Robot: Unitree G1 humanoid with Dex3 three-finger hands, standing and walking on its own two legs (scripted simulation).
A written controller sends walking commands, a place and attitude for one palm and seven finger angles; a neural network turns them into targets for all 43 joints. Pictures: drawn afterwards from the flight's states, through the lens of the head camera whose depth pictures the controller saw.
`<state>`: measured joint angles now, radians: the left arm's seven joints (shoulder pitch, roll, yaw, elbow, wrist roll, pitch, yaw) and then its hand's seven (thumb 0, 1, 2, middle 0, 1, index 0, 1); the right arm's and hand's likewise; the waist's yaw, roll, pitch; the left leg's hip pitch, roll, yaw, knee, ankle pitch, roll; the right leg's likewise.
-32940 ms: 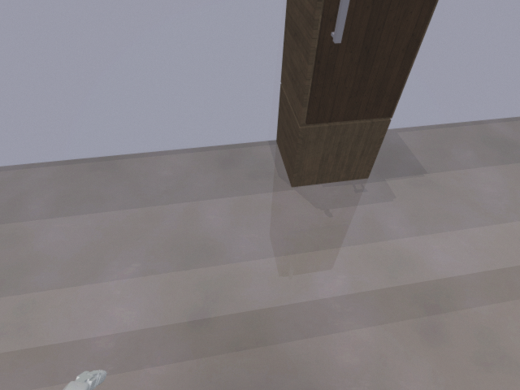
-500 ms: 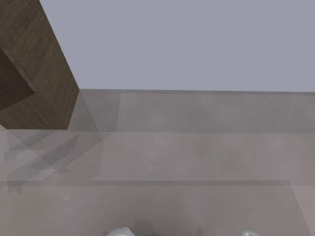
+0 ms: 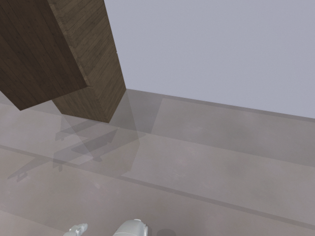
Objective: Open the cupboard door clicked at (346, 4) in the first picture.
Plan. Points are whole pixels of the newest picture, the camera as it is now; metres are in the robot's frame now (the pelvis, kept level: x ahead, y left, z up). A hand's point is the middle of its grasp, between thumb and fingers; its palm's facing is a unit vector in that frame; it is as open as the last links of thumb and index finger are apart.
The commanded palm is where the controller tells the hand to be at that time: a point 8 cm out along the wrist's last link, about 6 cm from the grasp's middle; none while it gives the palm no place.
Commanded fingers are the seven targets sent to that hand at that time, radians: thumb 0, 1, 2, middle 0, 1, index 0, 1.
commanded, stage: turn to face it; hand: left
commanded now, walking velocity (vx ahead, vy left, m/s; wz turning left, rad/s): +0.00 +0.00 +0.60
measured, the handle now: out of the picture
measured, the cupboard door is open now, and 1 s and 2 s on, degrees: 42 42 42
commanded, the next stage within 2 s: take the last steps up to it in 0.76 s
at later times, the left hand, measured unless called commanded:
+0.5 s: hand out of the picture +0.03 +0.24 -0.16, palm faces +0.32 -0.91 -0.27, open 7.4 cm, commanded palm none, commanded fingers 0.00 0.90 0.90 -0.20 -0.30 -0.20 -0.30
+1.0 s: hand out of the picture -0.08 +0.18 -0.19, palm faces +0.52 -0.83 -0.19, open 7.3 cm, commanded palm none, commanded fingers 0.00 0.90 0.90 -0.20 -0.30 -0.20 -0.30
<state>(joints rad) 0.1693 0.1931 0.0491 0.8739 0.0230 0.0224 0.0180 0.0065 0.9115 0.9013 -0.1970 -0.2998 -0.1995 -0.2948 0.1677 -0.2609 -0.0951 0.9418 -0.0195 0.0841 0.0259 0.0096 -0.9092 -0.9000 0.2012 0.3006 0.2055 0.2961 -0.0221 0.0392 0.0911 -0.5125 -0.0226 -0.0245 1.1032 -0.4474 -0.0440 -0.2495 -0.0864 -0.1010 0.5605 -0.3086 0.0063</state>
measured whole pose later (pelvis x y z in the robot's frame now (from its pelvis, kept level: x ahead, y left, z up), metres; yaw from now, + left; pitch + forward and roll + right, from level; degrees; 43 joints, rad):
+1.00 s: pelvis +0.00 +0.00 +0.00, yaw +28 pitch +0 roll +0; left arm 0.26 0.22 0.07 1.01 0.02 0.05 0.00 0.01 0.92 0.90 -0.20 -0.30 -0.20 -0.29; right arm 0.15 -0.18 -0.04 0.97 -0.03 0.02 0.01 0.01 -0.91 -0.90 0.20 0.30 0.20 0.30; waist 0.03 -0.06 0.08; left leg -0.26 -0.01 0.06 0.57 -0.30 0.04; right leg -0.37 -0.11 -0.10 0.91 -0.51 0.04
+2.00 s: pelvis +0.19 +0.21 +0.01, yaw +32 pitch +0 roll +2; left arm 0.14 0.18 0.07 1.00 0.03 -0.01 -0.02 0.01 0.92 0.90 -0.19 -0.30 -0.19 -0.29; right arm 0.32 -0.17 -0.04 1.08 -0.04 -0.06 -0.01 0.00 -0.93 -0.90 0.20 0.30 0.21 0.30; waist -0.01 -0.02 0.04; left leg -0.10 -0.01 0.19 0.34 -0.25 0.04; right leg -0.50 -0.11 -0.09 0.78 -0.24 0.01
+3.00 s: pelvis +0.39 +0.32 +0.00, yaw +31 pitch +1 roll +0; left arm 0.17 0.19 0.05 0.99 0.03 0.02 0.02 0.00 0.91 0.90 -0.19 -0.30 -0.20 -0.29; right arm 0.20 -0.21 -0.07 1.04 -0.01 0.06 -0.02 0.01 -0.91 -0.90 0.20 0.30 0.21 0.30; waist -0.01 0.03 0.06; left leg -0.39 0.04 0.05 0.77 -0.46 -0.02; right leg -0.27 -0.04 -0.04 0.57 -0.32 0.01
